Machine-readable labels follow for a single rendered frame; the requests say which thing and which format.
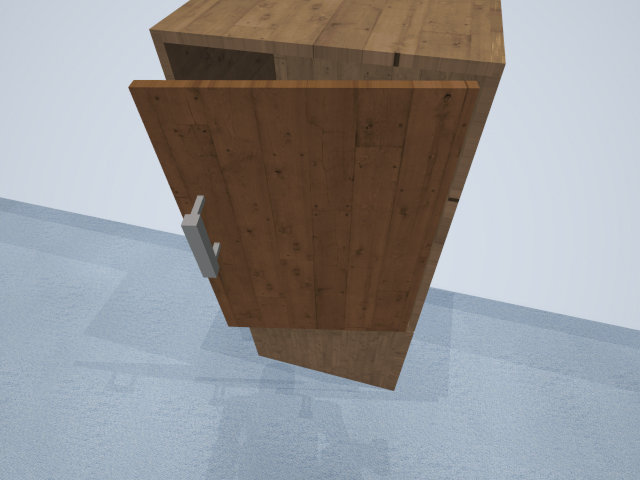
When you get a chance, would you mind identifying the handle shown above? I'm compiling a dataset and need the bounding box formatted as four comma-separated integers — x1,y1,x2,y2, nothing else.
181,195,221,278

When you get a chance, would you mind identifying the cupboard door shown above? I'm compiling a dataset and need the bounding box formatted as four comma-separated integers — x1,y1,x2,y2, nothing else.
128,80,480,332

